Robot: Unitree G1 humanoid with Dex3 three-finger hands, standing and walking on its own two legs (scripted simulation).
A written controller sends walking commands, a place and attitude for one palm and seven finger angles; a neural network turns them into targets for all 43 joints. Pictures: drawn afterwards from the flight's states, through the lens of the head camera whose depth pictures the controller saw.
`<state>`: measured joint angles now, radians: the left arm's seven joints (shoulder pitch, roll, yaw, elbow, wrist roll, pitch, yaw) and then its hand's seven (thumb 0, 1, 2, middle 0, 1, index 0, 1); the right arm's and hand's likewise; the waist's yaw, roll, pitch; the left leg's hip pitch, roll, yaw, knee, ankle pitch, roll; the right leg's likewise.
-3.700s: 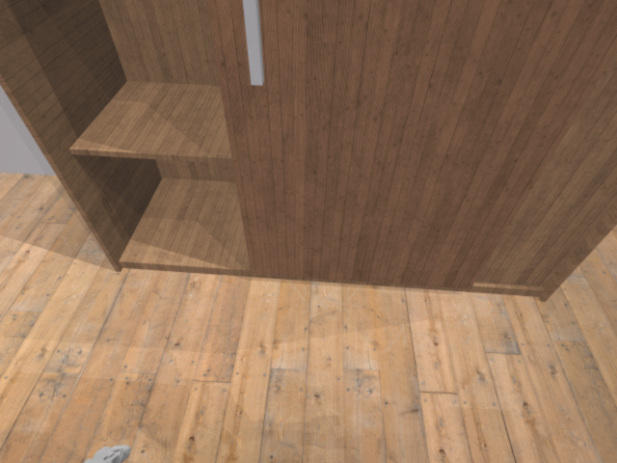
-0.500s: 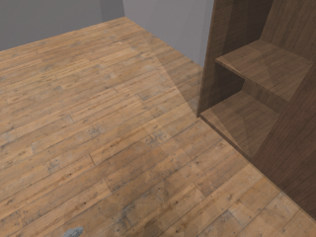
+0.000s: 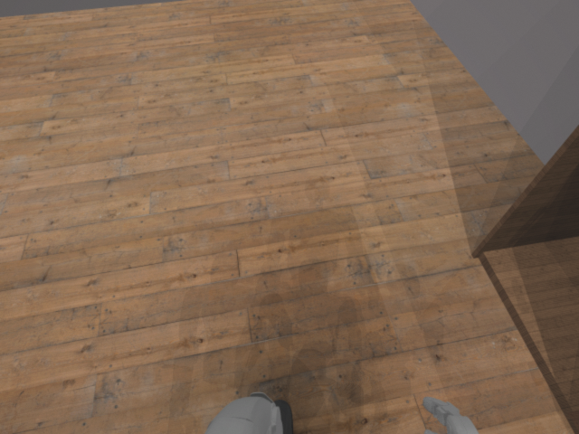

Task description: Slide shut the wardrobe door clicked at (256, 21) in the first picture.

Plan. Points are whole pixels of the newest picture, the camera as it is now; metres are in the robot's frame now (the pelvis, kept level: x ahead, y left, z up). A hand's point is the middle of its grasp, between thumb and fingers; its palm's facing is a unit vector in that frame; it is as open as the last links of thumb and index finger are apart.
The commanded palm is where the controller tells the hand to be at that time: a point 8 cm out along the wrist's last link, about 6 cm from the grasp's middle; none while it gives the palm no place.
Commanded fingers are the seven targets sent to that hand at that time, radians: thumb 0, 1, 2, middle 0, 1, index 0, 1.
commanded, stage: walk to a spot facing it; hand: right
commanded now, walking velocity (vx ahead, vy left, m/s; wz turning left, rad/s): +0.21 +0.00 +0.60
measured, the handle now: out of the picture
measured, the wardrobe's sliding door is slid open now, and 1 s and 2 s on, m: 0.54 0.54 0.54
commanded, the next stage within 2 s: turn to face it in 0.06 s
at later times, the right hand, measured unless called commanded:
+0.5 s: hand (428, 400) +0.21 -0.19 -0.15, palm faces +0.04 +0.98 -0.18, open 7.3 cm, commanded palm none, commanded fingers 0.00 -0.90 -0.90 0.20 0.30 0.20 0.30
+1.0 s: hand (460, 351) +0.28 -0.24 -0.13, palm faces +0.24 +0.94 -0.24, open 7.4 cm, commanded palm none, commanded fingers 0.00 -0.90 -0.90 0.20 0.30 0.20 0.30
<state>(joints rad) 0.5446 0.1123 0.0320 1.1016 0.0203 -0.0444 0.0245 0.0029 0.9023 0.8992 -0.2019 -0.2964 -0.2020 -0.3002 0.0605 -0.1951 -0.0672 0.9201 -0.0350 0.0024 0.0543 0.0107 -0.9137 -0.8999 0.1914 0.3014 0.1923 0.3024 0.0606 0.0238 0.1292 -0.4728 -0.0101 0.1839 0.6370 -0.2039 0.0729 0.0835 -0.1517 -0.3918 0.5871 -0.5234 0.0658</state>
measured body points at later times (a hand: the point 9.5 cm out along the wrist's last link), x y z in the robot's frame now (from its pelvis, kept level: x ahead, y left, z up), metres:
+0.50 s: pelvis +0.16 -0.01 +0.02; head +0.17 -0.02 +0.47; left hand +0.25 +0.22 -0.12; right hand +0.20 -0.24 -0.13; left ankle +0.12 +0.06 -0.71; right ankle +0.21 -0.12 -0.70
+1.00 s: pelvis +0.20 -0.01 +0.03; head +0.24 -0.03 +0.48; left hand +0.29 +0.23 -0.11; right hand +0.27 -0.29 -0.11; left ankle +0.23 +0.15 -0.67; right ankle +0.20 -0.11 -0.71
